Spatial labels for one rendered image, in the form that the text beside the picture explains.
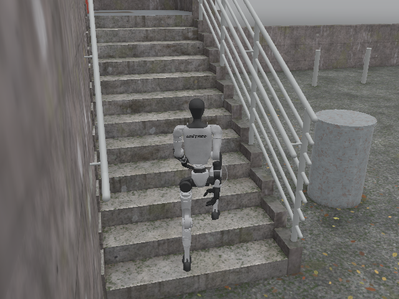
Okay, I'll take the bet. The right robot upper arm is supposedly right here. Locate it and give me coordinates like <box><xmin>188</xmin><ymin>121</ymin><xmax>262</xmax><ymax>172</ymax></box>
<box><xmin>210</xmin><ymin>125</ymin><xmax>223</xmax><ymax>160</ymax></box>

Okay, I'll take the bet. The left robot upper arm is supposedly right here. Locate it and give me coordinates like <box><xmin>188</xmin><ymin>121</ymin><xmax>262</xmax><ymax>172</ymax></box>
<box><xmin>173</xmin><ymin>125</ymin><xmax>185</xmax><ymax>157</ymax></box>

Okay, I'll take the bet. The robot right forearm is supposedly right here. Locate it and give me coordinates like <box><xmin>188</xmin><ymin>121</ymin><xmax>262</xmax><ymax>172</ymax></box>
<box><xmin>213</xmin><ymin>152</ymin><xmax>222</xmax><ymax>187</ymax></box>

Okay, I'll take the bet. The robot right hand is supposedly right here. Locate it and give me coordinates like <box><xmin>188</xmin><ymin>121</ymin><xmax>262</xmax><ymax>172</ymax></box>
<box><xmin>204</xmin><ymin>187</ymin><xmax>220</xmax><ymax>206</ymax></box>

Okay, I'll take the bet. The robot left thigh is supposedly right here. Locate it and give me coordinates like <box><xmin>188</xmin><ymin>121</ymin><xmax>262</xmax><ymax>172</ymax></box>
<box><xmin>180</xmin><ymin>176</ymin><xmax>193</xmax><ymax>229</ymax></box>

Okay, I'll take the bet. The robot left forearm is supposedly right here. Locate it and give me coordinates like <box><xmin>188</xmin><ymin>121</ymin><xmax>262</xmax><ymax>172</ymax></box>
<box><xmin>173</xmin><ymin>150</ymin><xmax>186</xmax><ymax>163</ymax></box>

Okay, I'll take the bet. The robot left hand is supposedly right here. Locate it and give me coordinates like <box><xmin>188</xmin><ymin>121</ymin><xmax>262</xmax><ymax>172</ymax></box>
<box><xmin>181</xmin><ymin>158</ymin><xmax>194</xmax><ymax>169</ymax></box>

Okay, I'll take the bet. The right robot foot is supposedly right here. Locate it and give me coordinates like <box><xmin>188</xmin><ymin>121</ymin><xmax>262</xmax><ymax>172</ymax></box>
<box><xmin>211</xmin><ymin>210</ymin><xmax>220</xmax><ymax>220</ymax></box>

